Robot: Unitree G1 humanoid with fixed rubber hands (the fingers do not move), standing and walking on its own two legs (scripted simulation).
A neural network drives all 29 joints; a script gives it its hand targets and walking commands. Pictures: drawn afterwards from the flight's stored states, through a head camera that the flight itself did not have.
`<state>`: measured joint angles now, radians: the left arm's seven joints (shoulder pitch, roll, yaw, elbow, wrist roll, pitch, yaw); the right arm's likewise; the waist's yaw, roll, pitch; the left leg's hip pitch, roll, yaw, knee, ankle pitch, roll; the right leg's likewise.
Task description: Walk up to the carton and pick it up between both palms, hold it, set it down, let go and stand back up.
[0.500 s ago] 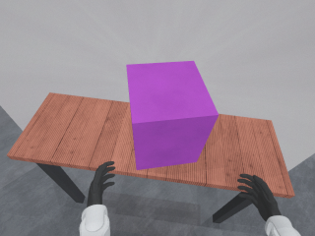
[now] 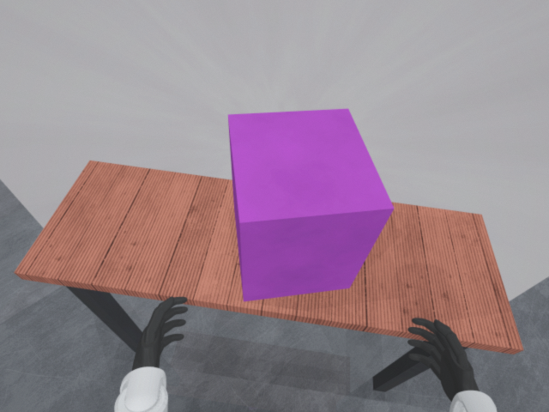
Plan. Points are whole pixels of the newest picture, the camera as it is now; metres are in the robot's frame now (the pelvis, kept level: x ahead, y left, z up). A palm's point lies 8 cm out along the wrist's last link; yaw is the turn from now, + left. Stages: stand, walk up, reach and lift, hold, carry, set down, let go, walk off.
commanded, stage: set down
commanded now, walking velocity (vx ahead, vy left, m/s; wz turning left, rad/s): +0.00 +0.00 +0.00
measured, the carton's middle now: (293, 208) +0.44 +0.02 +0.01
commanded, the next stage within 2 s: let go in 0.58 s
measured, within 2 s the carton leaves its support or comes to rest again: neither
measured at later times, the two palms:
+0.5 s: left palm (134, 373) +0.17 +0.22 -0.06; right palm (449, 379) +0.21 -0.23 -0.05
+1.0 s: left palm (130, 370) +0.17 +0.23 -0.07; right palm (446, 378) +0.21 -0.23 -0.05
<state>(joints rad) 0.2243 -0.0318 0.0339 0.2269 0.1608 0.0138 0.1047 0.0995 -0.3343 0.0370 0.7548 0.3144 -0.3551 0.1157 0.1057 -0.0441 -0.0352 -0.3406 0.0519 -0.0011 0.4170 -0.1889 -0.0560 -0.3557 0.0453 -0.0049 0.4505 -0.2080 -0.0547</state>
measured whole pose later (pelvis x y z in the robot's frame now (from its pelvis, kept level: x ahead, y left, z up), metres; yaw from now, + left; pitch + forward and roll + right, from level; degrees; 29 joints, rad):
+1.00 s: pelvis +0.01 +0.00 +0.00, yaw +0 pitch +6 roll +0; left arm 0.23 0.12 0.06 0.30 0.16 0.15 -0.01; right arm 0.12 -0.24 0.04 0.75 0.19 -0.34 -0.05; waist 0.09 -0.09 -0.04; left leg -0.30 0.05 0.00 0.42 -0.21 -0.05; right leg -0.32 0.04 0.00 0.45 -0.23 -0.05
